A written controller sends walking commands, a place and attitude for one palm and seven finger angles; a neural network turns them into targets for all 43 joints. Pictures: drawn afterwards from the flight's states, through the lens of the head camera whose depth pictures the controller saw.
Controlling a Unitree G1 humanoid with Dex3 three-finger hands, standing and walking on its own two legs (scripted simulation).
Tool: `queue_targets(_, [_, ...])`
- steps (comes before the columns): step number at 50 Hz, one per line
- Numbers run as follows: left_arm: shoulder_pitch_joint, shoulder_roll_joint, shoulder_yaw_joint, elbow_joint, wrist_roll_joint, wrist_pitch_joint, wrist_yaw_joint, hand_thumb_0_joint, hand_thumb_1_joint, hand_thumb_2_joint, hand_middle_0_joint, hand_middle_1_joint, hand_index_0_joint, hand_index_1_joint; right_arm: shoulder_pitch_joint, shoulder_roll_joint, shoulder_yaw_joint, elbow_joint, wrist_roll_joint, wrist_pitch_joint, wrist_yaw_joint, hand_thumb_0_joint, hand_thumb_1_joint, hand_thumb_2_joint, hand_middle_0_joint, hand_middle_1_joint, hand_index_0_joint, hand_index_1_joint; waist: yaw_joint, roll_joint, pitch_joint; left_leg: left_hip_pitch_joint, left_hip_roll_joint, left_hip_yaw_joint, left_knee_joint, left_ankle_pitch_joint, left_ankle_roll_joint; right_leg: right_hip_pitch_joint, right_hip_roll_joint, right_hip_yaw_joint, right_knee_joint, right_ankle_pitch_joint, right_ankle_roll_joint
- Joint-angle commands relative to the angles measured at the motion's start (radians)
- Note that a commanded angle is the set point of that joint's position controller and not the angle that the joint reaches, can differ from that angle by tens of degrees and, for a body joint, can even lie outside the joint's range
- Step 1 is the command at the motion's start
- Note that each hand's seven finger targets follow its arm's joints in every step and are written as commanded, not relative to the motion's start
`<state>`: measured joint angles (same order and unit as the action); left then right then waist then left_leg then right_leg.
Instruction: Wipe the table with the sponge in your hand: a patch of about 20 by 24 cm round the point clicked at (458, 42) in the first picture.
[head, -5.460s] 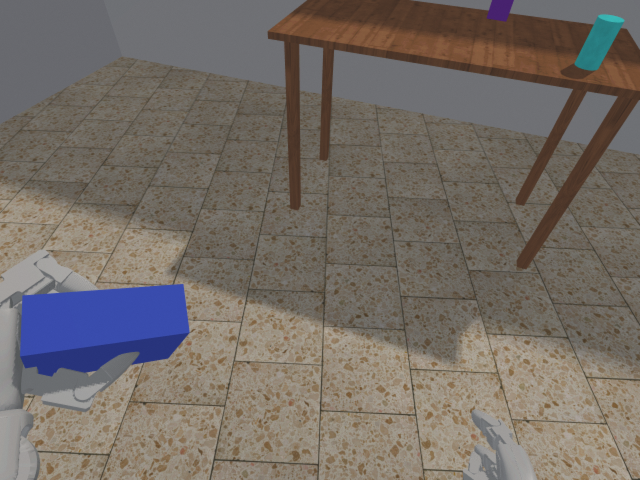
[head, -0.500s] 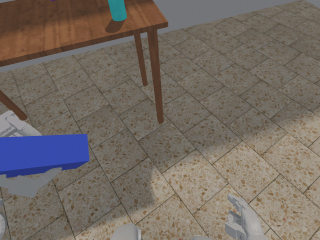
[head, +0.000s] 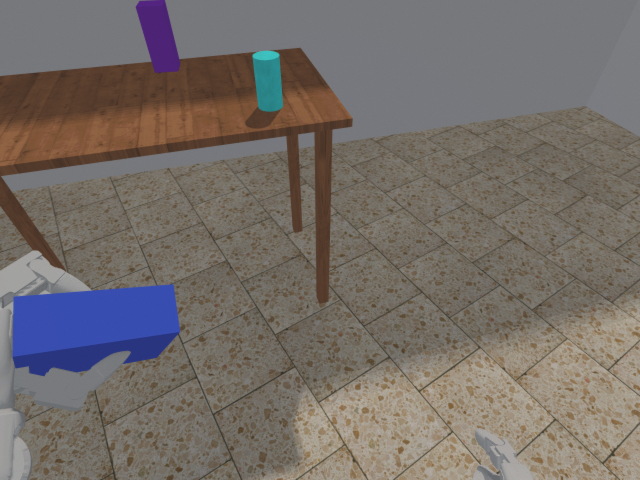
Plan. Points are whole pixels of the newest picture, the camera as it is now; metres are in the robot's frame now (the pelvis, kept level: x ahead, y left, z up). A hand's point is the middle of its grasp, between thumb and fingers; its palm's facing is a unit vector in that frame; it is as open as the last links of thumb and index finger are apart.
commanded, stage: take the last steps up to it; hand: left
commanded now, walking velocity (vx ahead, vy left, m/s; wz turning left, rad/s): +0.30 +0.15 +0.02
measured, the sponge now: (121, 329) +0.22 +0.21 +0.15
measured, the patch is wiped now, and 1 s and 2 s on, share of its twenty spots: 0.00 0.00 0.00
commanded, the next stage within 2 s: come to a stop and stand still in 1.88 s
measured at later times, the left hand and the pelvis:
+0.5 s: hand (78, 259) +0.30 +0.29 +0.17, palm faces +0.39 -0.81 -0.45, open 9.0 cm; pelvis +0.08 +0.05 -0.01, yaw +0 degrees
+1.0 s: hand (96, 201) +0.41 +0.33 +0.16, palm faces +0.41 -0.79 -0.45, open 9.0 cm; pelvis +0.20 +0.08 -0.01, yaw +1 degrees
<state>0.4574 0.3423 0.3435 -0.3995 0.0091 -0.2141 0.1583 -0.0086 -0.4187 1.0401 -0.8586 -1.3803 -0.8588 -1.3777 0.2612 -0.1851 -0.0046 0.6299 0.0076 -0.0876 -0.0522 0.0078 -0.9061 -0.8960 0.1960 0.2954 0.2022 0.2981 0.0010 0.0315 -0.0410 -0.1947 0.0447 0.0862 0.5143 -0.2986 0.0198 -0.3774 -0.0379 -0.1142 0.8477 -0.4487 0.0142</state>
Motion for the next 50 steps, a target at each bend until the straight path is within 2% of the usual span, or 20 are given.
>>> queue_targets(1, [-0.148,0.149,0.056,-0.222,-0.011,-0.064,0.002,0.000,0.100,1.300,-1.200,-1.600,-1.200,-1.600,-0.116,-0.142,-0.044,-0.126,-0.007,-0.056,-0.015,0.000,-0.900,-0.900,0.200,0.300,0.200,0.300,0.004,0.152,0.069,-0.146,0.175,-0.146,-0.183,-0.125,0.116,0.150,0.013,-0.067,-0.269,0.026,0.014])
queue_targets(3, [-0.145,0.160,0.063,-0.194,-0.005,-0.059,0.003,0.000,0.100,1.300,-1.200,-1.600,-1.200,-1.600,-0.126,-0.131,-0.041,-0.123,-0.008,-0.049,-0.015,0.000,-0.900,-0.900,0.200,0.300,0.200,0.300,0.009,0.040,0.030,-0.245,0.121,-0.079,0.024,-0.134,0.074,0.313,-0.056,0.032,-0.439,0.089,-0.026])
queue_targets(5, [-0.141,0.232,0.125,-0.165,-0.018,-0.057,0.006,0.000,0.100,1.300,-1.200,-1.600,-1.200,-1.600,-0.164,-0.115,-0.046,-0.139,-0.005,-0.037,-0.006,0.000,-0.900,-0.900,0.200,0.300,0.200,0.300,0.025,-0.376,0.025,-0.537,-0.032,-0.014,0.558,-0.237,-0.008,0.417,-0.428,0.655,-0.637,0.081,-0.200])
queue_targets(7, [-0.164,0.219,0.131,-0.161,-0.021,-0.066,-0.003,0.000,0.100,1.300,-1.200,-1.600,-1.200,-1.600,-0.157,-0.142,-0.065,-0.119,-0.007,-0.028,0.005,0.000,-0.900,-0.900,0.200,0.300,0.200,0.300,0.001,-0.245,0.035,-0.512,0.030,-0.141,0.697,-0.139,-0.032,0.281,-0.427,0.613,-0.662,-0.074,-0.205])
queue_targets(9, [-0.061,0.211,0.141,-0.189,-0.032,-0.087,-0.013,0.000,0.100,1.300,-1.200,-1.600,-1.200,-1.600,-0.167,-0.116,-0.043,-0.114,-0.005,-0.003,0.008,0.000,-0.900,-0.900,0.200,0.300,0.200,0.300,0.003,-0.131,0.067,-0.500,0.062,-0.123,0.689,-0.033,-0.045,0.240,-0.363,0.404,-0.634,0.123,-0.189])
queue_targets(12, [-0.031,0.210,0.154,-0.241,-0.029,-0.112,-0.010,0.000,0.100,1.300,-1.200,-1.600,-1.200,-1.600,-0.187,-0.099,-0.033,-0.119,-0.006,0.013,0.010,0.000,-0.900,-0.900,0.200,0.300,0.200,0.300,-0.006,-0.148,0.006,-0.413,0.065,-0.060,0.505,0.011,-0.047,0.265,-0.294,0.179,-0.583,0.375,-0.141])
queue_targets(18, [0.006,0.212,0.164,-0.347,-0.027,-0.099,0.026,0.000,0.100,1.300,-1.200,-1.600,-1.200,-1.600,-0.162,-0.088,-0.053,-0.164,-0.011,-0.023,0.005,0.000,-0.900,-0.900,0.200,0.300,0.200,0.300,0.032,-0.206,-0.066,-0.207,0.002,0.089,0.126,0.010,-0.023,0.332,-0.270,0.149,-0.502,0.492,-0.141])
queue_targets(21, [0.000,0.205,0.171,-0.358,-0.025,-0.089,0.035,0.000,0.100,1.300,-1.200,-1.600,-1.200,-1.600,-0.123,-0.107,-0.073,-0.167,-0.012,-0.024,-0.004,0.000,-0.900,-0.900,0.200,0.300,0.200,0.300,0.007,-0.161,-0.089,-0.042,-0.025,0.128,-0.045,0.104,-0.024,0.295,-0.222,0.101,-0.394,0.428,-0.099])
queue_targets(23, [-0.014,0.186,0.151,-0.400,-0.030,-0.099,0.032,0.000,0.100,1.300,-1.200,-1.600,-1.200,-1.600,-0.096,-0.147,-0.095,-0.176,0.000,-0.027,-0.013,0.000,-0.900,-0.900,0.200,0.300,0.200,0.300,-0.027,0.124,-0.138,0.202,0.092,-0.039,-0.139,0.173,0.030,0.109,-0.113,0.004,-0.035,0.313,-0.028])
queue_targets(24, [-0.013,0.186,0.153,-0.415,-0.029,-0.109,0.032,0.000,0.100,1.300,-1.200,-1.600,-1.200,-1.600,-0.102,-0.161,-0.102,-0.181,0.003,-0.026,-0.008,0.000,-0.900,-0.900,0.200,0.300,0.200,0.300,-0.019,0.343,-0.135,0.320,0.298,-0.324,-0.147,0.418,0.138,-0.147,-0.020,-0.032,0.185,-0.143,0.014])
queue_targets(25, [-0.002,0.214,0.161,-0.383,-0.014,-0.115,0.032,0.000,0.100,1.300,-1.200,-1.600,-1.200,-1.600,-0.096,-0.144,-0.096,-0.189,0.005,-0.034,0.000,0.000,-0.900,-0.900,0.200,0.300,0.200,0.300,-0.017,0.245,-0.115,0.294,0.351,-0.398,-0.171,0.466,0.203,-0.217,-0.006,0.030,0.337,-0.227,-0.007])
queue_targets(27, [-0.021,0.253,0.192,-0.382,-0.025,-0.108,0.024,0.000,0.100,1.300,-1.200,-1.600,-1.200,-1.600,-0.116,-0.129,-0.084,-0.149,0.002,-0.047,0.005,0.000,-0.900,-0.900,0.200,0.300,0.200,0.300,-0.012,0.206,-0.080,0.210,0.343,-0.360,-0.176,0.334,0.226,-0.269,-0.073,0.072,0.383,-0.138,0.000])
queue_targets(32, [0.026,0.208,0.158,-0.437,-0.029,-0.097,0.006,0.000,0.100,1.300,-1.200,-1.600,-1.200,-1.600,-0.119,-0.117,-0.068,-0.135,0.012,-0.076,0.018,0.000,-0.900,-0.900,0.200,0.300,0.200,0.300,0.002,0.201,-0.049,0.143,0.229,-0.113,-0.201,0.354,0.162,-0.232,-0.073,-0.009,0.171,0.058,0.020])
queue_targets(41, [-0.006,0.196,0.159,-0.240,-0.042,-0.050,-0.005,0.000,0.100,1.300,-1.200,-1.600,-1.200,-1.600,-0.127,-0.120,-0.048,-0.125,0.003,-0.044,-0.006,0.000,-0.900,-0.900,0.200,0.300,0.200,0.300,0.010,0.049,-0.093,0.003,0.185,-0.018,0.073,0.407,0.080,0.234,-0.001,-0.090,-0.377,0.225,-0.008])
queue_targets(42, [-0.014,0.196,0.148,-0.214,-0.035,-0.047,-0.007,0.000,0.100,1.300,-1.200,-1.600,-1.200,-1.600,-0.128,-0.110,-0.047,-0.121,0.006,-0.036,-0.006,0.000,-0.900,-0.900,0.200,0.300,0.200,0.300,0.015,-0.078,-0.113,-0.118,0.133,0.024,0.272,0.301,0.059,0.353,-0.105,0.043,-0.422,0.289,-0.057])
queue_targets(43, [-0.051,0.220,0.156,-0.227,-0.028,-0.055,-0.009,0.000,0.100,1.300,-1.200,-1.600,-1.200,-1.600,-0.150,-0.097,-0.047,-0.143,0.002,-0.031,-0.001,0.000,-0.900,-0.900,0.200,0.300,0.200,0.300,0.014,-0.302,-0.115,-0.381,-0.004,0.077,0.557,-0.034,0.006,0.495,-0.333,0.444,-0.474,0.446,-0.169])
queue_targets(44, [-0.056,0.247,0.196,-0.212,-0.042,-0.063,-0.005,0.000,0.100,1.300,-1.200,-1.600,-1.200,-1.600,-0.168,-0.111,-0.049,-0.151,-0.004,-0.034,0.006,0.000,-0.900,-0.900,0.200,0.300,0.200,0.300,0.022,-0.316,-0.086,-0.521,-0.025,-0.053,0.765,-0.251,-0.020,0.490,-0.492,0.676,-0.544,0.502,-0.252])
queue_targets(45, [-0.101,0.208,0.165,-0.226,-0.039,-0.073,-0.011,0.000,0.100,1.300,-1.200,-1.600,-1.200,-1.600,-0.140,-0.117,-0.057,-0.131,-0.008,-0.033,0.013,0.000,-0.900,-0.900,0.200,0.300,0.200,0.300,0.002,-0.216,-0.064,-0.503,0.023,-0.155,0.817,-0.198,-0.029,0.409,-0.487,0.631,-0.562,0.353,-0.248])
queue_targets(47, [-0.112,0.228,0.162,-0.273,-0.034,-0.091,-0.022,0.000,0.100,1.300,-1.200,-1.600,-1.200,-1.600,-0.153,-0.113,-0.052,-0.120,-0.008,-0.009,0.022,0.000,-0.900,-0.900,0.200,0.300,0.200,0.300,0.003,-0.103,0.003,-0.498,0.078,-0.169,0.807,-0.115,-0.044,0.271,-0.417,0.460,-0.563,0.283,-0.216])
queue_targets(50, [-0.086,0.209,0.133,-0.315,-0.024,-0.113,-0.015,0.000,0.100,1.300,-1.200,-1.600,-1.200,-1.600,-0.169,-0.105,-0.033,-0.120,-0.010,0.004,0.023,0.000,-0.900,-0.900,0.200,0.300,0.200,0.300,-0.014,-0.122,0.021,-0.403,0.093,-0.098,0.635,-0.006,-0.045,0.158,-0.331,0.162,-0.564,0.382,-0.148])
